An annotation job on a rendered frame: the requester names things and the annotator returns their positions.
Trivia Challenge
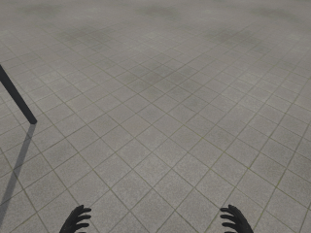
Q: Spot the right robot hand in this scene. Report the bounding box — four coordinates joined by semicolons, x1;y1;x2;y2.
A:
220;204;254;233

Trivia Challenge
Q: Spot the table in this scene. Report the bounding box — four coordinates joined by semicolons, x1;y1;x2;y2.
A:
0;64;37;125

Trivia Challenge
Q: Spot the left robot hand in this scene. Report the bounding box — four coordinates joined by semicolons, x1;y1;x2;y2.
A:
59;205;91;233

